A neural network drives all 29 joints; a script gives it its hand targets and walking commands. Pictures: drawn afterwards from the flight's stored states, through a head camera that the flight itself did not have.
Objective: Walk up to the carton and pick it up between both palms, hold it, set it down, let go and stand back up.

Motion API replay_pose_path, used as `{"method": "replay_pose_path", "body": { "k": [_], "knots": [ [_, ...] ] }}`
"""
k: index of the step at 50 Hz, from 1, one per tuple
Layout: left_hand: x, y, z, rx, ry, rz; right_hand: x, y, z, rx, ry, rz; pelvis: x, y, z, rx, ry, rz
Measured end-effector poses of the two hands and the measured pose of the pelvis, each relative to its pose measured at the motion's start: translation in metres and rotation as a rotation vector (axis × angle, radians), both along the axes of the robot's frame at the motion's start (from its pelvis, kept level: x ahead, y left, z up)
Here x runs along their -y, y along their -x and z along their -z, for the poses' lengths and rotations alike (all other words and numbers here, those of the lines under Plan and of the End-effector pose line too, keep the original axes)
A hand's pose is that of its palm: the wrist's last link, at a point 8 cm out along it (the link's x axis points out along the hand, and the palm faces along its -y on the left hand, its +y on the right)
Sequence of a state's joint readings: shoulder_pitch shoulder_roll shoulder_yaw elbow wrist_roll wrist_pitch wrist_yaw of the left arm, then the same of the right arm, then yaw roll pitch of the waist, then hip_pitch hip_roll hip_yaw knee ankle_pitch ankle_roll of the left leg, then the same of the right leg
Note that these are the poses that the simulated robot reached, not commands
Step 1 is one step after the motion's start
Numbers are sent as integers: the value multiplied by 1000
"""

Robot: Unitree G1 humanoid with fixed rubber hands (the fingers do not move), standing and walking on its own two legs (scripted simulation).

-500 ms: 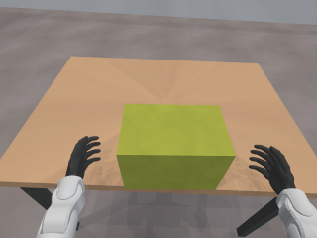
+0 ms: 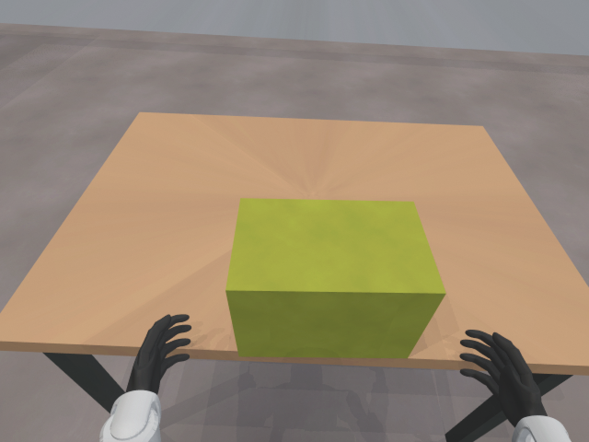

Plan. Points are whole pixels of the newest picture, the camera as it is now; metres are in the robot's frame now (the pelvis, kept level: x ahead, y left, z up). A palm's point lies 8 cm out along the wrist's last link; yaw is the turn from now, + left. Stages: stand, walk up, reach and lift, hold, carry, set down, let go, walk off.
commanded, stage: set down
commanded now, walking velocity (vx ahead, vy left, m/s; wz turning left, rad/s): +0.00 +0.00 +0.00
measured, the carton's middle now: (325, 279) +0.36 -0.03 +0.01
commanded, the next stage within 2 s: let go in 0.76 s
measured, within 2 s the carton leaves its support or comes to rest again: neither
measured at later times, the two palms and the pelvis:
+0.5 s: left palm (137, 424) +0.16 +0.22 -0.04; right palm (496, 441) +0.16 -0.24 -0.04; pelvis +0.00 +0.00 +0.00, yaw +0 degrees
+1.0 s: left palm (140, 441) +0.15 +0.22 -0.08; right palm out of the picture +0.15 -0.23 -0.07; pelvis -0.01 +0.00 +0.00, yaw +0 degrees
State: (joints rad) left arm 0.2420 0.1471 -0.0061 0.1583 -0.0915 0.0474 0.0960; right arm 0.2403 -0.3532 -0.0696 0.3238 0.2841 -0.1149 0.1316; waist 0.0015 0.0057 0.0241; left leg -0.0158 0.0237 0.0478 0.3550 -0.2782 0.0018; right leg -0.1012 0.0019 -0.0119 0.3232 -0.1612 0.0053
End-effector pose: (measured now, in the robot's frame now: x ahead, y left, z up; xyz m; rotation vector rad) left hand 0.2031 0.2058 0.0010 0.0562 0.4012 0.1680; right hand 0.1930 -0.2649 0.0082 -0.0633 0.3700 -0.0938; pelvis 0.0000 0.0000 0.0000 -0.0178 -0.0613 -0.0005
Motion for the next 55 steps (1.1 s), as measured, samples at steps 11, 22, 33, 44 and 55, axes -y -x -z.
{"method": "replay_pose_path", "body": {
  "k": [11, 22, 33, 44, 55],
  "knots": [
    [-7, 22, 21, -103, -18, -2, -7, 21, 22, -89, 25, 3, -2, 0, 0, 15, 1, 1],
    [-12, 37, 40, -201, -31, 5, -18, 33, 41, -161, 46, -1, -3, 3, 1, 25, 2, 1],
    [-15, 49, 59, -303, -42, 17, -29, 40, 61, -231, 65, -10, -3, 7, 2, 37, 2, 1],
    [-15, 54, 72, -389, -52, 29, -33, 44, 76, -287, 84, -15, 1, 9, 3, 44, 0, 1],
    [-12, 52, 79, -426, -56, 44, -32, 45, 85, -310, 102, -19, 6, 10, 4, 47, -3, 0]
  ]
}}
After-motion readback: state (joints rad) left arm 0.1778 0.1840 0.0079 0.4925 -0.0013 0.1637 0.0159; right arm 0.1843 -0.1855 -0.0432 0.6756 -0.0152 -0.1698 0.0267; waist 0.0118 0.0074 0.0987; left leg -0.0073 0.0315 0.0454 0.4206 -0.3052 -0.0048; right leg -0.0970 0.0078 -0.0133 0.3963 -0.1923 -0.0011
